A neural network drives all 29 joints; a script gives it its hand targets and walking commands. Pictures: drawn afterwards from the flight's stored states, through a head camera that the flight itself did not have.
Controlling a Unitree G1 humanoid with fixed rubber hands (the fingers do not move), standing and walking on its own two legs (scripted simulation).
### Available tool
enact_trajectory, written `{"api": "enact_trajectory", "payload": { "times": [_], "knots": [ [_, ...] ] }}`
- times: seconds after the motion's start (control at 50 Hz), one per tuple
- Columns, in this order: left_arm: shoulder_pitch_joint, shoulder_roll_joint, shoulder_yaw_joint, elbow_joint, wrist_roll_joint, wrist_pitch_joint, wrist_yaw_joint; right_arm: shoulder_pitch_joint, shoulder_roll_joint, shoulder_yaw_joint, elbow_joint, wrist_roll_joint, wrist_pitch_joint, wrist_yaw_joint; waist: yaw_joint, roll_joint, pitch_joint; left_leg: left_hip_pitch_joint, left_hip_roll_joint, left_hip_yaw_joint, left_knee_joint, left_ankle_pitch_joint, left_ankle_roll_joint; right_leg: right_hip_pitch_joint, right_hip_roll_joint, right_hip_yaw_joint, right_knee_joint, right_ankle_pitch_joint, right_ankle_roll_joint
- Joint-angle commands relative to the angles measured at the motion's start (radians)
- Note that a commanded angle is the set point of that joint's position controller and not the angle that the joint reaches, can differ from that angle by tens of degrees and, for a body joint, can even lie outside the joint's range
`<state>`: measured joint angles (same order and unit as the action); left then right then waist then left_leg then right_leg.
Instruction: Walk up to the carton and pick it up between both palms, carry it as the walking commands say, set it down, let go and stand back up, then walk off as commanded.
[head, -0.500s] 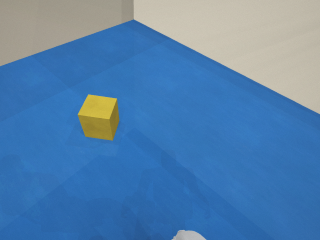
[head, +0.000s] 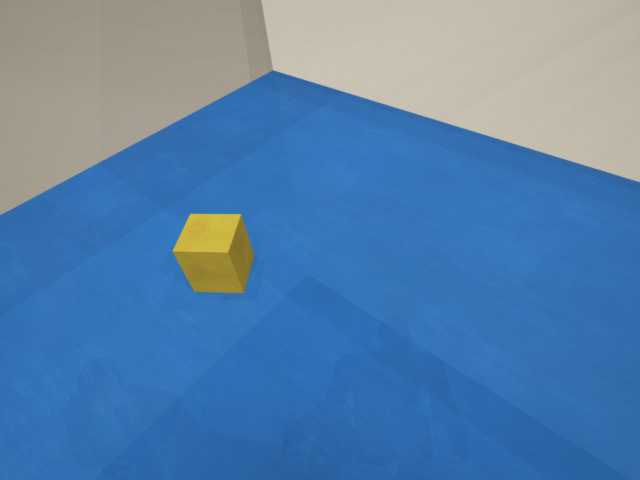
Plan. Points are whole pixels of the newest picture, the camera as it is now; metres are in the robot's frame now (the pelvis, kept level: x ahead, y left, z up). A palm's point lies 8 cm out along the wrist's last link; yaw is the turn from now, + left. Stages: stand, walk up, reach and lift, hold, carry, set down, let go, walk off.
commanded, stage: stand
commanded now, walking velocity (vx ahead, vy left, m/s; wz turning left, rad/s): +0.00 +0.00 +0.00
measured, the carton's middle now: (217, 253) +1.09 +0.43 -0.64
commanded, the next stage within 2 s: walk off in 0.62 s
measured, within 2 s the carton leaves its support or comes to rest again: neither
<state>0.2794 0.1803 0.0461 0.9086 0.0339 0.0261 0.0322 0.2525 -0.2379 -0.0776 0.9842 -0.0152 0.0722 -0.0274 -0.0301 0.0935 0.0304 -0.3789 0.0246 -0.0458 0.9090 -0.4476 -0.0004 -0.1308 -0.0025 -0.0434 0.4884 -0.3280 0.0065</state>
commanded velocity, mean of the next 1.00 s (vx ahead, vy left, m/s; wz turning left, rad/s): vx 0.00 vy -0.04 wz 0.00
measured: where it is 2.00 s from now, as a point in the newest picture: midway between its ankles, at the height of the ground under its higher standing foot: outside the picture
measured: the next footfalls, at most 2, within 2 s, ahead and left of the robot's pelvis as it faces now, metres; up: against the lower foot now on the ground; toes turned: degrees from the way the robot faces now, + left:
left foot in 0.12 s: +0.01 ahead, +0.12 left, +0.00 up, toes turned +1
right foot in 1.22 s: +0.00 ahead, -0.18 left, +0.00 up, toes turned -6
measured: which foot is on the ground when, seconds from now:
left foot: up 0.00-0.10, down 0.12-1.00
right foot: down 0.00-0.96, up 0.98-1.00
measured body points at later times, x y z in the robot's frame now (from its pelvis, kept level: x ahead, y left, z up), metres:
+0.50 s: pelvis -0.02 +0.01 +0.01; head -0.02 +0.02 +0.46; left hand -0.03 +0.25 -0.15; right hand +0.00 -0.21 -0.15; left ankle -0.03 +0.11 -0.73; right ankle -0.04 -0.13 -0.73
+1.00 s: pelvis -0.03 +0.01 +0.01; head -0.02 +0.01 +0.46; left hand -0.05 +0.23 -0.16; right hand -0.01 -0.22 -0.15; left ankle -0.03 +0.11 -0.73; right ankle -0.04 -0.12 -0.73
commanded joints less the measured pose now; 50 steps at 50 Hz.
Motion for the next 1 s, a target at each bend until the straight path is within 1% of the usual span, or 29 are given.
{"api": "enact_trajectory", "payload": {
  "times": [0.0,0.04,0.08,0.1,0.14,0.16,0.2,0.22,0.24,0.26,0.3,0.36,0.38,0.46,0.5,0.52,0.54,0.6,0.64,0.68,0.72,0.76,0.8,0.84,0.86,0.9,0.92,0.94,0.98],
  "knots": [
    [-0.048,0.101,0.004,-0.058,-0.01,-0.029,0.0,-0.012,-0.064,-0.005,-0.038,-0.003,-0.025,0.011,0.021,-0.314,0.069,0.052,0.031,0.045,-0.125,-0.025,-0.016,-0.121,-0.241,0.137,-0.18,0.359,-0.151],
    [0.047,0.137,0.014,-0.016,-0.012,-0.029,0.006,-0.065,-0.035,0.004,-0.032,0.004,-0.034,0.005,0.068,-0.29,0.072,0.058,0.01,0.049,-0.346,0.003,-0.009,-0.001,-0.216,0.167,-0.108,0.571,-0.148],
    [0.064,0.145,0.008,-0.003,-0.022,-0.017,0.013,-0.007,0.022,0.03,-0.022,0.016,-0.041,0.002,0.026,-0.254,0.028,0.226,0.022,0.038,-0.63,0.306,-0.014,0.014,-0.223,0.189,-0.037,0.73,-0.111],
    [0.112,0.084,-0.003,0.01,-0.027,-0.03,0.011,0.035,-0.02,0.02,0.004,0.003,-0.055,-0.004,0.042,-0.246,-0.061,0.363,0.057,0.009,-0.573,0.449,-0.015,-0.029,-0.201,0.191,-0.056,0.67,-0.072],
    [0.059,0.143,0.009,-0.004,-0.024,-0.043,-0.005,0.013,-0.113,-0.003,0.034,0.007,-0.056,0.005,0.051,0.012,-0.028,0.344,0.087,-0.011,-0.506,0.61,-0.002,-0.036,-0.11,0.088,-0.125,0.31,-0.007],
    [0.035,0.15,0.021,0.018,-0.025,-0.037,-0.008,0.039,-0.052,0.01,0.047,-0.006,-0.054,0.005,0.016,-0.045,0.02,0.309,0.088,-0.014,-0.506,0.546,0.012,-0.024,-0.111,0.101,-0.159,0.303,0.002],
    [0.052,0.102,0.009,0.041,-0.023,-0.034,-0.004,0.022,-0.017,0.026,0.064,0.003,-0.045,-0.011,0.035,-0.006,0.096,0.254,0.071,0.003,-0.587,0.424,0.003,-0.03,-0.103,0.104,-0.157,0.245,-0.006],
    [0.044,0.155,0.025,0.059,-0.017,-0.029,0.001,0.019,-0.046,0.02,0.05,0.006,-0.053,-0.011,0.019,-0.069,0.07,0.262,0.075,0.0,-0.59,0.417,0.002,-0.01,-0.104,0.088,-0.16,0.24,-0.014],
    [0.074,0.101,0.015,0.056,-0.019,-0.027,-0.003,0.041,-0.033,0.028,0.075,0.0,-0.055,-0.017,0.046,-0.042,0.062,0.277,0.071,0.001,-0.595,0.403,0.001,-0.036,-0.1,0.103,-0.156,0.201,-0.018],
    [0.066,0.061,-0.001,0.075,-0.013,-0.025,0.004,0.015,0.007,0.033,0.068,0.002,-0.052,-0.011,0.03,-0.022,0.124,0.245,0.068,-0.003,-0.616,0.317,0.004,-0.069,-0.086,0.089,-0.178,0.155,-0.015],
    [0.058,0.023,-0.012,0.085,-0.027,-0.025,0.004,-0.008,0.0,0.035,0.06,0.007,-0.064,-0.008,0.034,-0.063,0.084,0.243,0.075,-0.024,-0.63,0.263,0.012,-0.036,-0.083,0.063,-0.173,0.17,0.0],
    [0.042,0.037,-0.011,0.094,-0.024,-0.03,0.001,-0.004,-0.059,0.025,0.079,0.012,-0.069,-0.009,0.036,-0.061,0.071,0.26,0.067,-0.008,-0.626,0.424,0.015,-0.035,-0.096,0.077,-0.155,0.219,0.008],
    [0.091,0.086,0.006,0.116,-0.016,-0.025,0.005,0.004,-0.043,0.03,0.093,0.0,-0.071,-0.014,0.039,-0.1,0.015,0.312,0.073,-0.019,-0.605,0.362,0.019,-0.031,-0.087,0.065,-0.168,0.178,0.006],
    [0.101,0.053,-0.011,0.15,-0.015,-0.027,0.012,0.021,-0.023,0.035,0.109,-0.003,-0.068,-0.007,0.046,-0.079,0.095,0.263,0.068,-0.009,-0.619,0.341,0.025,-0.063,-0.099,0.085,-0.155,0.217,-0.003],
    [0.103,0.064,-0.006,0.168,-0.022,-0.011,0.019,0.023,-0.025,0.037,0.087,0.006,-0.066,-0.007,0.02,-0.116,0.103,0.229,0.083,-0.039,-0.636,0.309,0.029,-0.048,-0.091,0.077,-0.165,0.171,0.001],
    [0.115,0.028,-0.019,0.159,-0.017,-0.02,0.017,0.04,-0.02,0.034,0.114,-0.006,-0.064,-0.006,0.046,-0.081,0.089,0.238,0.068,-0.014,-0.648,0.341,0.027,-0.043,-0.099,0.067,-0.128,0.16,-0.001],
    [0.136,0.048,-0.006,0.167,-0.02,-0.019,0.019,0.056,0.041,0.057,0.127,-0.001,-0.068,-0.013,0.039,-0.117,0.043,0.25,0.079,-0.02,-0.626,0.304,0.037,-0.043,-0.089,0.068,-0.148,0.14,-0.005],
    [0.112,0.085,0.001,0.174,-0.015,-0.023,0.016,0.003,-0.029,0.042,0.096,-0.004,-0.071,-0.014,0.043,-0.07,0.04,0.241,0.076,-0.046,-0.636,0.272,0.048,-0.032,-0.103,0.076,-0.167,0.185,-0.004],
    [0.124,0.06,-0.002,0.182,-0.003,-0.024,0.015,0.067,-0.045,0.039,0.122,-0.008,-0.078,-0.021,0.042,-0.139,0.055,0.27,0.064,-0.025,-0.628,0.304,0.039,-0.046,-0.104,0.077,-0.155,0.206,-0.001],
    [0.141,0.041,-0.009,0.205,-0.026,-0.025,0.012,0.083,0.024,0.048,0.133,0.013,-0.077,-0.019,0.023,-0.074,0.061,0.264,0.075,-0.021,-0.612,0.386,0.051,-0.05,-0.109,0.079,-0.159,0.239,0.004],
    [0.123,-0.014,-0.029,0.199,-0.014,-0.026,0.012,0.069,0.013,0.048,0.122,0.005,-0.068,-0.017,0.03,-0.128,0.074,0.262,0.059,-0.003,-0.614,0.403,0.036,-0.061,-0.098,0.07,-0.156,0.171,0.001],
    [0.14,0.007,-0.021,0.205,-0.027,-0.03,0.013,0.043,0.021,0.056,0.115,0.003,-0.063,-0.014,0.038,-0.066,0.099,0.232,0.06,-0.004,-0.613,0.351,0.034,-0.077,-0.097,0.073,-0.165,0.175,0.001],
    [0.163,0.065,-0.005,0.221,-0.017,-0.031,0.018,0.045,-0.008,0.053,0.109,-0.001,-0.068,-0.015,0.033,-0.105,0.088,0.215,0.067,-0.013,-0.605,0.287,0.032,-0.043,-0.106,0.09,-0.177,0.219,-0.002],
    [0.126,0.044,-0.015,0.231,-0.011,-0.019,0.018,0.034,-0.042,0.042,0.101,-0.001,-0.078,-0.016,0.002,-0.144,0.091,0.242,0.101,-0.041,-0.611,0.33,0.021,-0.1,-0.08,0.057,-0.144,0.138,0.006],
    [0.153,0.053,-0.001,0.225,-0.021,-0.018,0.025,0.053,-0.037,0.041,0.081,-0.004,-0.075,-0.018,-0.003,-0.071,0.107,0.222,0.15,-0.055,-0.616,0.312,0.034,-0.107,-0.084,0.055,-0.119,0.154,0.01],
    [0.097,0.012,-0.013,0.221,-0.018,-0.005,0.03,0.026,-0.037,0.037,0.057,-0.006,-0.081,-0.016,-0.013,-0.028,0.104,0.183,0.184,-0.126,-0.651,0.225,0.049,-0.126,-0.078,0.037,-0.039,0.121,0.016],
    [0.136,0.043,0.007,0.217,-0.025,-0.007,0.028,0.036,-0.083,0.024,0.063,-0.008,-0.071,-0.024,0.009,-0.049,0.054,0.202,0.225,-0.14,-0.643,0.303,0.052,-0.113,-0.075,0.01,-0.024,0.1,0.023],
    [0.128,0.055,0.012,0.217,-0.02,-0.003,0.018,0.043,-0.058,0.03,0.049,-0.011,-0.074,-0.027,-0.003,-0.049,0.074,0.243,0.298,-0.245,-0.642,0.288,0.101,-0.191,-0.066,-0.003,0.057,0.052,0.038],
    [0.114,0.077,0.033,0.176,-0.007,0.002,0.013,0.038,-0.088,0.013,0.052,-0.018,-0.074,-0.046,0.0,0.095,0.045,0.22,0.352,-0.283,-0.654,0.339,0.16,-0.229,-0.054,0.012,0.228,-0.092,0.022]
  ]
}}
